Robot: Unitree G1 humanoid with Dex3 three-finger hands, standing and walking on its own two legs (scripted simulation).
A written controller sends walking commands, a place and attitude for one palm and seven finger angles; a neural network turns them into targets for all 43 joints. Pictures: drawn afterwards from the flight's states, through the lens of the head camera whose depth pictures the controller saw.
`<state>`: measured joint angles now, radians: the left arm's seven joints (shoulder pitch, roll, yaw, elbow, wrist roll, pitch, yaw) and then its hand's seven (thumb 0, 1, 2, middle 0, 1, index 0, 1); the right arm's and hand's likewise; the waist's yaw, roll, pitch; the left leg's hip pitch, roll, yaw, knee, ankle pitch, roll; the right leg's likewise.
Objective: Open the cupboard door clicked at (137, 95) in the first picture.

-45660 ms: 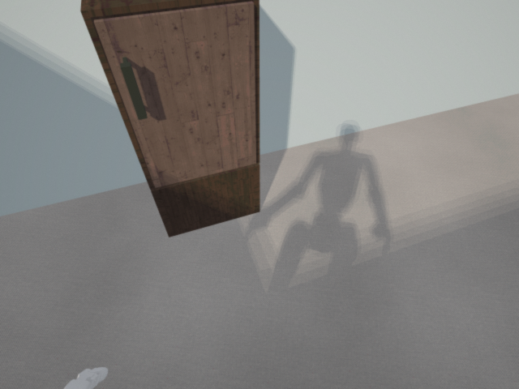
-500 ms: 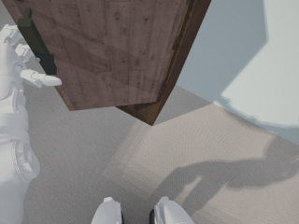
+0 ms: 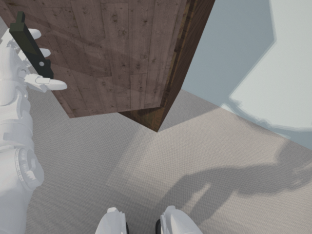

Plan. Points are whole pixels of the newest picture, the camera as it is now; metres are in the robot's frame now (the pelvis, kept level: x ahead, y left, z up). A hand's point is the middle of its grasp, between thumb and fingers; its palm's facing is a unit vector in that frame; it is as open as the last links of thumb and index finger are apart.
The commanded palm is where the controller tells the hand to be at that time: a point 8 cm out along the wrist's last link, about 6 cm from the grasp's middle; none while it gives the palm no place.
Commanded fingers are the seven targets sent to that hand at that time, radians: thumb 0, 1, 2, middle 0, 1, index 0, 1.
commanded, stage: slide the fingers in behind the handle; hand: left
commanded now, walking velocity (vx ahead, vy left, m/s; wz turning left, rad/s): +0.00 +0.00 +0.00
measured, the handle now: (35, 49) +0.56 +0.25 +0.08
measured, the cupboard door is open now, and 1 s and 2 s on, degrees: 38 38 70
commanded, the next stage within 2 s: close the thumb around the handle in 0.18 s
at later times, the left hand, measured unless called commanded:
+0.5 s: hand (43, 64) +0.52 +0.23 +0.08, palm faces +0.11 -0.99 +0.00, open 12.6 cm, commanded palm +0.49 +0.27 +0.08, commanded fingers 0.00 0.17 0.59 -0.35 -1.27 -0.35 -1.27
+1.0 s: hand (45, 63) +0.51 +0.22 +0.08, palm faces +0.12 -0.99 +0.00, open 5.8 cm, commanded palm +0.49 +0.26 +0.08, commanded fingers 0.00 0.90 0.90 -0.40 -1.35 -0.40 -1.35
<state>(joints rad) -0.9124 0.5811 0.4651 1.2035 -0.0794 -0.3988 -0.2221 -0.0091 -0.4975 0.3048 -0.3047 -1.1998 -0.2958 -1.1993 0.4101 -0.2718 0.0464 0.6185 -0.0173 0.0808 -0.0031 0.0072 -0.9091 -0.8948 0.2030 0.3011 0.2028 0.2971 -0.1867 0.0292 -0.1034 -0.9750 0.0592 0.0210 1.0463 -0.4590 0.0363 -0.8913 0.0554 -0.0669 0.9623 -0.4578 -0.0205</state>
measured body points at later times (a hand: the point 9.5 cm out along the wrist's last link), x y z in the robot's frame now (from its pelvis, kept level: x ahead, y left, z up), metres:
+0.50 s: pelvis +0.00 +0.00 +0.00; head +0.14 +0.03 +0.43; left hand +0.50 +0.28 +0.08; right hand +0.00 -0.26 -0.11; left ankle +0.01 +0.09 -0.67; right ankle -0.01 -0.11 -0.67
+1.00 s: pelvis +0.00 +0.01 +0.00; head +0.13 +0.03 +0.43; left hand +0.50 +0.28 +0.08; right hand +0.00 -0.26 -0.10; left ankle +0.01 +0.09 -0.67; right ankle -0.01 -0.11 -0.67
